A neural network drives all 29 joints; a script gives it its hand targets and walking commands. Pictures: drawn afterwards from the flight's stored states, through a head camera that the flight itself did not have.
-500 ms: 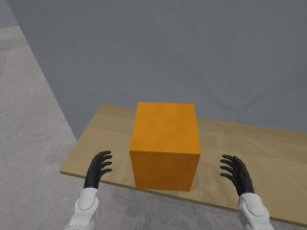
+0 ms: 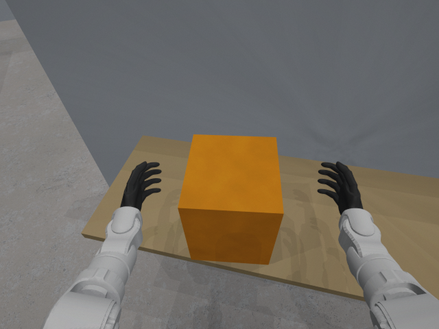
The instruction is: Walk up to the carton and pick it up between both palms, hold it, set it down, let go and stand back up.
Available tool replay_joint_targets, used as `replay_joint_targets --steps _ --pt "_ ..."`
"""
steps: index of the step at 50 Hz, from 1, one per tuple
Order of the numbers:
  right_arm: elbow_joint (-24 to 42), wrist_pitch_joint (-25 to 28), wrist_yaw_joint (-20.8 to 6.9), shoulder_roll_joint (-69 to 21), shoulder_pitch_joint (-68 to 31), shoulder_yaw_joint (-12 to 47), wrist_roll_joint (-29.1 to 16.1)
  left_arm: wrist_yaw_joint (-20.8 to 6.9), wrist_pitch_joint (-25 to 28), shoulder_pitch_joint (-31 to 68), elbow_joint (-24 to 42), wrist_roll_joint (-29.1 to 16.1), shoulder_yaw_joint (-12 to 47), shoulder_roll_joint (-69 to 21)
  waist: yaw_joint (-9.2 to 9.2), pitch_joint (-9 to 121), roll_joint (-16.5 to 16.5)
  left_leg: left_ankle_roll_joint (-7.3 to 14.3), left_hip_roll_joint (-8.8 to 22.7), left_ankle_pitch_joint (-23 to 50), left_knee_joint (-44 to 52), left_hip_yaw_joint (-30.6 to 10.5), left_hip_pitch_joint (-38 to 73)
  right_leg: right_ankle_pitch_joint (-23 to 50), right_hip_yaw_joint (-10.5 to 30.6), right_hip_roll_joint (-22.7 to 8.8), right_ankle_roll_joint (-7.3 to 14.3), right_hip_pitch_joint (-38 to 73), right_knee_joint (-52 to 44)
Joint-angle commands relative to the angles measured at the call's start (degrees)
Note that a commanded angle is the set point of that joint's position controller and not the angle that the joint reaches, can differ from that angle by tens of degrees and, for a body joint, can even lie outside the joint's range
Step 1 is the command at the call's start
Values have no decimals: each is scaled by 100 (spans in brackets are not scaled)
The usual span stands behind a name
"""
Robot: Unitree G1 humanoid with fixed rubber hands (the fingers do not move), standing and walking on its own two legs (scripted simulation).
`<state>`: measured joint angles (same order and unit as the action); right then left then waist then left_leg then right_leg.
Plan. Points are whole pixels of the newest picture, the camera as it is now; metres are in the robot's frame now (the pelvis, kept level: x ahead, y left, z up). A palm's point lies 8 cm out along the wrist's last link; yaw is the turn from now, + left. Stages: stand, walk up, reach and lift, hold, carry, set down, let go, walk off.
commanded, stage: reach and lift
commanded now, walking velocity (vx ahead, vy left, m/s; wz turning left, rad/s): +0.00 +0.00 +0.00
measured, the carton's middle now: (231, 201) +0.44 +0.01 -0.08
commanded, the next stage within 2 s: none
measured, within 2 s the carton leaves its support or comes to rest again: neither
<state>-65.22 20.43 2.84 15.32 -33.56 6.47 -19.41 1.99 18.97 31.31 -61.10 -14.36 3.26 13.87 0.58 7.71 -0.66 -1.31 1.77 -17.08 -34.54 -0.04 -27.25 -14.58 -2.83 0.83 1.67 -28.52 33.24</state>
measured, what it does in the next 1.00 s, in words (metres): stands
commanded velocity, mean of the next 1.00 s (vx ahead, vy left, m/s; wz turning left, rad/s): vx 0.00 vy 0.00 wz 0.00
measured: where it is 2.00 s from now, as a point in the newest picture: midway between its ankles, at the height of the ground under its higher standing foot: outside the picture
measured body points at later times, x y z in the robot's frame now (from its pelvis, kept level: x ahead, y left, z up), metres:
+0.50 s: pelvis -0.01 +0.00 +0.00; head +0.04 +0.00 +0.44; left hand +0.44 +0.18 +0.07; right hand +0.43 -0.23 +0.09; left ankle +0.00 +0.13 -0.73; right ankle +0.02 -0.10 -0.73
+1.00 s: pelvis -0.02 +0.00 -0.04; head +0.10 +0.00 +0.40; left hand +0.43 +0.19 -0.03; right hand +0.43 -0.22 -0.01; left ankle +0.00 +0.13 -0.73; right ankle +0.02 -0.10 -0.73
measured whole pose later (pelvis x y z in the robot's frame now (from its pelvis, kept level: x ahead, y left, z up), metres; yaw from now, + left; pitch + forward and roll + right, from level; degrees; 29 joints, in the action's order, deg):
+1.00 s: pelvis -0.02 +0.00 -0.04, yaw +0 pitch +29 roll -1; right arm -79.0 22.5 2.7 13.9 -52.5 1.3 -17.5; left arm 3.3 26.3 51.9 -83.5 -16.4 4.2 14.6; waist 2.0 16.0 -1.7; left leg -2.0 2.1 -18.4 -46.3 -1.7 -56.8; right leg -15.3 -3.8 1.3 2.4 -57.2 43.5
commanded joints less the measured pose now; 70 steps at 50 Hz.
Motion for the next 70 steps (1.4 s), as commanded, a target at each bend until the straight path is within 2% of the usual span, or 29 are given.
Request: replay_joint_targets --steps 1,4,6,10,11,14,18,22,24,27,29,32,37,40,41,42,43,46,48,52,55,56,57,59,62,64,66,68,70 --pt "895 -55 -12 832 -2325 -145 -41 47 -38 2705 856 -155 -133 751 93 2743 128 -133 -245 1929 332 109 721 1881 176 25 -268 1376 -431" --pt "827 -219 -22 876 -2632 -318 -56 124 -94 3099 795 -194 77 606 147 3064 -207 -169 -171 2063 306 100 1019 1797 98 62 -130 1034 -484" --pt "544 -373 -17 942 -2751 -241 15 127 -228 3141 450 -139 -109 660 58 2842 -19 -137 -178 2005 281 130 943 1784 74 115 -174 1146 -470" --pt "886 -526 64 959 -3425 -209 -82 133 -309 3645 244 -141 -164 824 -41 3133 265 -21 -247 1624 314 226 477 1922 241 72 -309 1356 -480" --pt "893 -558 62 988 -3419 -349 -36 169 -304 3905 349 -112 -188 849 93 3291 160 -43 -190 1518 465 132 439 1744 160 93 -277 1371 -440" --pt "779 -703 62 952 -3755 -256 -10 216 -310 4159 65 -164 -222 909 57 3683 300 -9 -207 1639 302 238 259 2170 286 42 -317 1626 -336" --pt "343 -768 84 984 -3801 -95 -253 154 -448 4134 -162 -92 -187 836 -98 3620 66 -45 -230 2096 318 191 361 2592 209 115 -303 1586 -247" --pt "336 -789 54 1093 -4333 -239 -149 117 -373 4776 -529 -138 -73 1069 62 3671 47 -112 -201 1563 278 236 151 1900 192 81 -290 1175 -359" --pt "546 -755 2 1048 -4565 -163 -273 222 -291 5125 -466 -309 -30 1046 -13 4050 93 -72 -152 1706 224 148 250 1944 171 91 -246 992 -268" --pt "106 -876 -33 969 -4567 17 -392 180 -281 5035 -945 -334 70 1001 19 3863 114 -14 -154 1633 135 132 -148 2141 219 18 -281 1197 -129" --pt "-429 -889 -83 1010 -4309 -81 -368 130 -245 4967 -1010 -338 220 882 44 3777 -163 -116 -137 1635 63 101 -24 1978 171 29 -241 773 -90" --pt "-127 -662 -79 980 -4534 -251 -201 121 -94 5100 -981 -350 247 891 171 4167 76 -159 -163 1878 -132 83 30 2052 53 73 -290 552 -65" --pt "-526 -373 -23 875 -4316 -207 -51 9 328 4833 -2018 -311 281 833 212 3854 209 -116 -247 1459 -200 102 -1010 2116 99 22 -344 747 293" --pt "-325 50 10 688 -4187 -208 -87 29 691 4669 -1683 -295 205 837 134 4483 -176 -218 -186 1982 -571 157 -853 2533 72 -9 -278 644 566" --pt "-481 85 16 896 -4364 -399 -5 38 701 4944 -1663 -173 102 1003 157 4525 -253 -235 -217 1763 -496 149 -1074 2242 119 -15 -313 580 533" --pt "-582 104 41 898 -4316 -402 -7 64 734 4972 -1749 -189 94 1015 218 4466 -200 -240 -198 1594 -532 168 -1199 2029 158 -20 -300 374 561" --pt "-607 170 44 766 -4202 -458 79 79 783 4778 -1677 -198 65 1005 118 4648 -166 -275 -222 1800 -625 164 -993 2047 61 19 -280 389 662" --pt "-385 431 -23 935 -4334 -590 174 153 971 5088 -1117 -196 53 921 291 5449 -462 -472 -196 2433 -971 132 -721 2392 51 111 -206 20 834" --pt "-445 572 -22 883 -4340 -725 175 149 1072 5030 -1299 -196 32 869 258 5594 -579 -450 -157 2366 -1160 154 -677 2281 9 107 -230 -245 936" --pt "-337 692 26 833 -4500 -674 293 107 1228 5172 -1478 -199 -78 996 271 5871 -167 -331 -221 1935 -1317 251 -1457 2345 100 45 -373 125 1208" --pt "-460 788 67 910 -4579 -535 133 70 1246 5008 -1533 -176 -133 968 108 5877 -250 -356 -195 2179 -1468 229 -1499 2527 231 43 -406 43 1349" --pt "-547 791 56 927 -4683 -422 59 61 1202 4971 -1640 -229 -148 943 234 5846 -46 -343 -210 2240 -1541 243 -1608 2662 199 60 -418 -26 1415" --pt "-835 776 53 806 -4493 -229 -34 22 1192 4834 -1715 -191 -145 840 142 5673 -51 -314 -245 2165 -1587 219 -1821 2605 255 -15 -445 -153 1496" --pt "-679 820 55 708 -4632 -287 105 11 1203 5075 -1930 -283 -78 913 228 5700 38 -271 -242 1910 -1563 266 -1955 2410 144 67 -428 -72 1459" --pt "-701 865 97 544 -4393 -184 24 20 1267 4662 -1798 -256 -129 650 194 5832 73 -318 -244 2429 -1701 257 -1801 2838 136 62 -409 16 1611" --pt "-697 822 97 525 -4479 -274 34 -4 1224 4893 -1789 -127 -218 748 41 5498 65 -209 -261 1917 -1662 224 -2088 2309 168 37 -438 -119 1540" --pt "-424 857 150 323 -4298 -192 207 -19 1276 4650 -1683 -109 -330 623 142 5469 450 -197 -292 1820 -1680 269 -2156 2278 248 56 -561 -88 1539" --pt "-338 852 163 528 -4529 -488 328 23 1253 4957 -1504 -57 -196 630 139 5545 89 -245 -282 1500 -1635 284 -2341 1969 234 37 -442 -96 1549" --pt "-401 868 240 212 -4234 -512 559 113 1279 4798 -1626 75 -330 507 220 5639 153 -222 -280 1602 -1629 341 -2214 1924 149 80 -469 -222 1577"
